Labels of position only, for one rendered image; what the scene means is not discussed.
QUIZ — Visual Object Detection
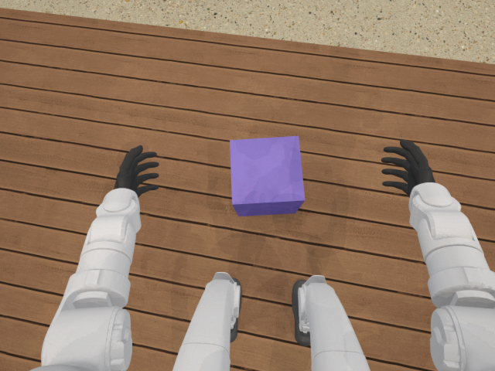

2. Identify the carton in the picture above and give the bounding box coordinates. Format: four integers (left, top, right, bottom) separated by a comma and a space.
230, 136, 305, 216

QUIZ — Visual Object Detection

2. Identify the robot right shin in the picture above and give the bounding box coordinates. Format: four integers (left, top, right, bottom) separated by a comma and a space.
299, 275, 334, 332

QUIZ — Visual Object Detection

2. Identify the left robot hand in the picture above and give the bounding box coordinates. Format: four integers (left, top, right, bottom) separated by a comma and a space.
114, 145, 159, 197

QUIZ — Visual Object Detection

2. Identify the robot right forearm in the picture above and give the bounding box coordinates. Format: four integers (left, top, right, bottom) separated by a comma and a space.
409, 182, 495, 309

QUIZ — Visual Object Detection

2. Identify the robot left foot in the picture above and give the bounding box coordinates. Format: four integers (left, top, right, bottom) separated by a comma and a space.
230, 278, 242, 343

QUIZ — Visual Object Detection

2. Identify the right robot upper arm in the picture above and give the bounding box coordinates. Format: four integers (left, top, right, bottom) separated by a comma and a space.
430, 305, 495, 371

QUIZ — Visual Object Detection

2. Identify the left robot upper arm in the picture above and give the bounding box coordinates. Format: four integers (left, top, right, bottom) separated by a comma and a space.
30, 306, 132, 371

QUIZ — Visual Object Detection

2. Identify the robot left forearm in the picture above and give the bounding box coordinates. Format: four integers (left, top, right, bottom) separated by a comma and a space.
41, 188, 142, 366

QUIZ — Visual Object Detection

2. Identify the right robot hand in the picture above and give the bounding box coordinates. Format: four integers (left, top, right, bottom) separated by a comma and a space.
381, 139, 435, 198

